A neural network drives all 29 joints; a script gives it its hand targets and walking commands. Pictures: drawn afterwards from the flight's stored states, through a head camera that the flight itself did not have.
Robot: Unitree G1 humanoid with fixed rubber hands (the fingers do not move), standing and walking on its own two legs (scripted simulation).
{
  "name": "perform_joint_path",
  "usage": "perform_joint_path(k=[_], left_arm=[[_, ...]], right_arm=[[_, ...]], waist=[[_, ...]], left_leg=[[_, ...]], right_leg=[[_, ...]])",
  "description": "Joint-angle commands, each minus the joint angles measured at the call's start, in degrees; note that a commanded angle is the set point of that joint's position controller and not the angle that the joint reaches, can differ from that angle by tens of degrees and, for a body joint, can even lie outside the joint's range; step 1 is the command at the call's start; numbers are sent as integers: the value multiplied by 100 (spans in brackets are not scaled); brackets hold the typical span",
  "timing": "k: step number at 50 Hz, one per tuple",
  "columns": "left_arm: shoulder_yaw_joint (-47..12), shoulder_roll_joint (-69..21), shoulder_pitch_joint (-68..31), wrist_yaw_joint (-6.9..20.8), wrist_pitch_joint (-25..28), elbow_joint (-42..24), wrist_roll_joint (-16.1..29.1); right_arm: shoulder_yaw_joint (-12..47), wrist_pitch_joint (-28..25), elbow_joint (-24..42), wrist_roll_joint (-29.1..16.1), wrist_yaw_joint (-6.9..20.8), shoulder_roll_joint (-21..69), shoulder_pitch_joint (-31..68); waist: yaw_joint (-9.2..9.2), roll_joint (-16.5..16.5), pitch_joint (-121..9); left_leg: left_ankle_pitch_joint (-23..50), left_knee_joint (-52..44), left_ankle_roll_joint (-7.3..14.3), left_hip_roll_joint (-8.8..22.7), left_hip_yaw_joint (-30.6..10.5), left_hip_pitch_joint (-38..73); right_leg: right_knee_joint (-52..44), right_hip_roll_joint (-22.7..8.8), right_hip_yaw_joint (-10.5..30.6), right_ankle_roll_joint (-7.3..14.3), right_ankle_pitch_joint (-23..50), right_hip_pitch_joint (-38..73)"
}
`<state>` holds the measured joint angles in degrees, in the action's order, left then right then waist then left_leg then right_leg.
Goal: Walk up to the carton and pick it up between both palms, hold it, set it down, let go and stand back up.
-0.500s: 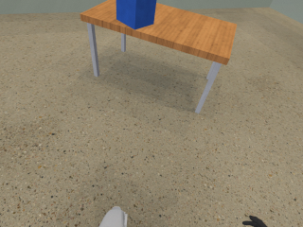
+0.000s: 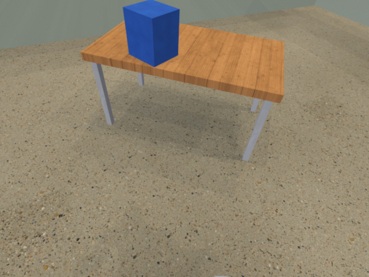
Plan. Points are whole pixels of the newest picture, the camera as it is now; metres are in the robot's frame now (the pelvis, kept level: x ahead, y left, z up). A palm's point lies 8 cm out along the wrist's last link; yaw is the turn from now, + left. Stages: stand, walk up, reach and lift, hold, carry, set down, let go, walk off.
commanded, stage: walk up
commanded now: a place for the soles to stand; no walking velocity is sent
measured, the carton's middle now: (152, 33) +1.33 +0.20 -0.04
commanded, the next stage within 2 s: none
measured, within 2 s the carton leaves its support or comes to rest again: neither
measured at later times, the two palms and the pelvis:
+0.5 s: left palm (31, 239) +0.25 +0.39 -0.14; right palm (266, 211) +0.34 -0.23 -0.12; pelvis +0.23 +0.07 -0.03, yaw -3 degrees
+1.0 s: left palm (31, 170) +0.43 +0.46 -0.10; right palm (242, 167) +0.48 -0.18 -0.10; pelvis +0.39 +0.12 +0.00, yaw -6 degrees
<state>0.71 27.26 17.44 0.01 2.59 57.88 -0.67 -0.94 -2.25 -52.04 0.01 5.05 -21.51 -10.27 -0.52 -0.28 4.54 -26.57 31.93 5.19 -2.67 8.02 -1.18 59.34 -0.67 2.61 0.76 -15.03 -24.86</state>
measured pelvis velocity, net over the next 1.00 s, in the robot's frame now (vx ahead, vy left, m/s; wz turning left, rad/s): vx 0.39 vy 0.12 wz -0.11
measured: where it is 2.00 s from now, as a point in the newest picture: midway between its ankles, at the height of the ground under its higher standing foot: (150, 207)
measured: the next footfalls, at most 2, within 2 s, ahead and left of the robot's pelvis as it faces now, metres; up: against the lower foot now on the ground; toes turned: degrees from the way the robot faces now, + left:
right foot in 0.08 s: +0.17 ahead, -0.11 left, +0.00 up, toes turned -5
left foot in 0.48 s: +0.43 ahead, +0.17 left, +0.00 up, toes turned +1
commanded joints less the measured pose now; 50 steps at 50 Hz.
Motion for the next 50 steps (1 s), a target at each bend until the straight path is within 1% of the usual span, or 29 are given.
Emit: perform_joint_path(k=[1,2,3,4,5,6,7,8,9,11,14,17,18,20,21,23,24,25,26,27,28,29,30,32,35,39,44,46,50], left_arm=[[239,919,-1017,27,214,-847,148],[282,908,-490,-15,241,-631,158],[407,938,660,-89,278,-334,166],[594,1177,1995,-166,315,-12,128],[826,1627,2476,-247,353,52,59],[802,1914,2202,-316,362,-88,118],[791,2076,1800,-384,384,-299,166],[763,1940,1686,-419,423,-406,103],[690,1693,1445,-418,469,-408,37],[605,1383,1028,-423,506,-589,29],[614,1462,846,-387,625,-729,-3],[679,1671,630,-377,688,-795,-33],[668,1645,550,-362,691,-755,-29],[629,1677,274,-360,661,-810,-16],[607,1661,113,-352,635,-849,22],[515,1452,-329,-348,571,-910,49],[404,1050,-82,-337,570,-871,102],[258,485,467,-323,584,-767,126],[299,719,773,-338,489,-652,199],[416,1128,820,-349,427,-469,55],[408,1250,729,-334,374,-370,27],[430,1260,542,-289,340,-362,9],[438,1216,573,-248,285,-294,46],[468,1130,475,-200,214,-212,133],[517,1077,461,-174,135,-150,158],[542,1123,413,-162,72,-133,143],[524,1129,163,-138,85,-323,140],[512,1142,-4,-146,101,-429,128],[459,1120,-144,-197,170,-616,148]], right_arm=[[-754,-17,587,218,-239,-1532,-186],[-741,11,617,227,-248,-1529,-39],[-720,37,772,226,-251,-1512,212],[-699,83,859,194,-257,-1354,386],[-516,32,1018,85,-244,-879,186],[-480,-3,1053,83,-222,-1119,52],[-526,16,933,109,-189,-1489,439],[-532,-15,904,93,-202,-1459,954],[-493,-53,915,61,-213,-1281,1010],[-469,25,837,58,-180,-1147,710],[-492,97,992,158,-103,-1216,920],[-522,62,1145,176,-21,-1281,1507],[-538,42,1117,202,9,-1273,1502],[-619,24,962,194,47,-1302,1316],[-679,13,839,211,67,-1351,1129],[-858,-6,377,243,20,-1466,-181],[-1022,-59,112,291,-83,-1821,-1170],[-1052,-78,85,300,-184,-2059,-1486],[-1033,-37,248,188,-237,-2194,-951],[-1032,11,412,45,-238,-2153,-465],[-1042,79,522,30,-237,-2106,-93],[-966,74,514,57,-244,-1906,180],[-914,52,513,78,-256,-1751,200],[-843,-3,477,150,-236,-1640,246],[-808,-29,540,209,-187,-1524,199],[-799,-34,612,186,-150,-1515,244],[-783,-21,694,205,-155,-1504,225],[-772,-8,638,214,-146,-1474,44],[-772,49,602,246,-173,-1502,-99]], waist=[[465,460,374],[145,412,154],[-455,136,-385],[-1122,-456,-1060],[-1120,-1717,-1339],[-764,-1212,-1464],[-828,-507,-1546],[-866,-1,-1123],[-731,-118,-1018],[-368,-65,-704],[-261,-192,-664],[-335,-196,-269],[-327,-251,-312],[-104,-643,-449],[8,-507,-610],[754,262,-1116],[1145,1176,-1760],[1065,2567,-2036],[758,2209,-1812],[582,1745,-1546],[446,1334,-1122],[318,989,-545],[246,901,-333],[177,1068,-42],[141,906,226],[118,735,389],[240,478,534],[331,295,623],[462,467,808]], left_leg=[[3619,-884,-319,1287,-574,953],[4392,-238,-276,1252,-434,524],[4863,1161,-280,1106,-284,13],[4189,3186,-424,821,-176,-1015],[617,4163,-588,-99,-513,-2983],[-421,4372,-574,-270,-1366,-4203],[-401,4630,-467,-94,-1657,-4264],[-301,4832,-491,164,-1727,-4574],[-103,4812,-485,259,-1659,-4645],[194,4380,-444,634,-1588,-4276],[373,3533,-473,879,-1513,-4168],[276,2167,-495,1097,-1464,-4060],[469,1816,-513,1069,-1341,-3938],[1095,1187,-468,1022,-1229,-3162],[1440,1058,-393,999,-1115,-2715],[1812,533,-281,771,-857,-528],[1362,225,-105,769,-1171,909],[339,-419,-14,1704,-2749,1477],[-1398,-1612,-124,2162,-4236,1173],[-2416,-1856,60,2407,-4577,825],[-2711,-2108,-252,2350,-4262,25],[-2133,-2092,-367,2231,-3798,-554],[-1525,-2163,-683,2009,-3298,-912],[-986,-2153,-661,1731,-2631,-1224],[-1158,-2410,-863,1571,-2149,-1376],[-1121,-2482,-843,1601,-1981,-1097],[-1035,-2477,-573,1724,-1992,-596],[-757,-2360,-498,1776,-1872,-412],[423,-1921,-342,1709,-1615,-6]], right_leg=[[-2712,-191,-1228,9,165,-1038],[-2905,46,-1469,51,171,-66],[-3255,193,-1452,174,554,1265],[-3366,-71,-640,461,567,2818],[-3445,-1407,2149,934,-61,4197],[-4133,-2163,4636,1460,-503,4799],[-4404,-2561,5431,1994,-319,4680],[-4235,-2372,4731,2002,731,4444],[-3901,-2058,3603,1816,2219,4295],[-3508,-1739,2243,1415,2931,3201],[-3454,-1595,1771,1348,2423,2503],[-3555,-1624,1779,1440,1700,1708],[-3475,-1533,1621,1432,1895,1683],[-3277,-1393,1251,1210,1481,1254],[-3073,-1452,1228,1167,1101,994],[-1793,-1124,544,830,1342,16],[-68,-621,157,525,1436,-516],[1187,165,-149,243,-1325,-1422],[1644,464,-168,197,-1681,-1912],[2006,110,93,197,-1455,-1970],[2051,-49,176,210,-1090,-1820],[1848,-153,144,184,-747,-1662],[1539,-206,141,134,-531,-1310],[1168,-247,194,41,-267,-1088],[842,-189,85,-2,-66,-949],[679,-203,20,-37,89,-1068],[346,-292,-80,-16,53,-1309],[86,-335,-119,12,-13,-1354],[-704,-419,-238,56,-286,-1482]])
